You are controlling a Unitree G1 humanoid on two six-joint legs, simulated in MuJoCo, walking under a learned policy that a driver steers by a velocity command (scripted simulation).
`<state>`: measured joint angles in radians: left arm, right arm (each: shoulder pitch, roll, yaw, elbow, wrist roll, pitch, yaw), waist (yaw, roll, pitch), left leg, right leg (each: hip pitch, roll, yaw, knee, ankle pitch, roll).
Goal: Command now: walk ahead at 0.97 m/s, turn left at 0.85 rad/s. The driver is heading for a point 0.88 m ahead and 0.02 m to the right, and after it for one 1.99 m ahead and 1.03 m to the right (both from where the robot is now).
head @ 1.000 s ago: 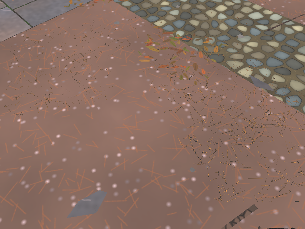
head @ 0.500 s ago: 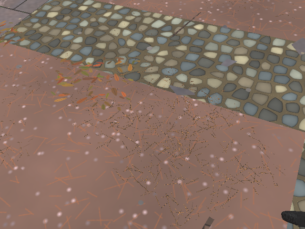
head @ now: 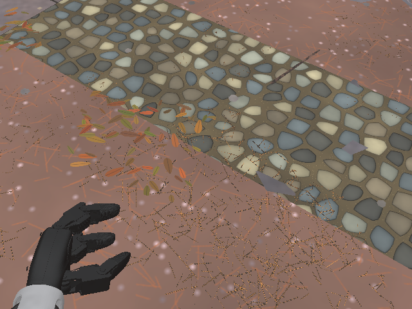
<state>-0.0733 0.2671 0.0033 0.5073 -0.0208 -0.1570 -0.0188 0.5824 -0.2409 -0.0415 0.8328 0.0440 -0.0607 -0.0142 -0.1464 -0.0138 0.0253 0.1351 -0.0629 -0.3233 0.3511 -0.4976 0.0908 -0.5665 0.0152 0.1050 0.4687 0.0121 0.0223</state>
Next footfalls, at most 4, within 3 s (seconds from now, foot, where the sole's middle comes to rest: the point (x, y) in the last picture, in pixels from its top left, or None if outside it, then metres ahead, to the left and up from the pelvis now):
0.02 right None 0.21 -0.16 -0.75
0.44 left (101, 283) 0.56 0.25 -0.75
0.92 right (151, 164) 1.00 0.06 -0.75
1.38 left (142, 113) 1.28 0.09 -0.75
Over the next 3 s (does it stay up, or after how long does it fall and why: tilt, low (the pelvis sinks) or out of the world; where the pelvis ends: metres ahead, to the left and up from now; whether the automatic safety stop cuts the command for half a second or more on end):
stays up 1.18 -0.04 0.02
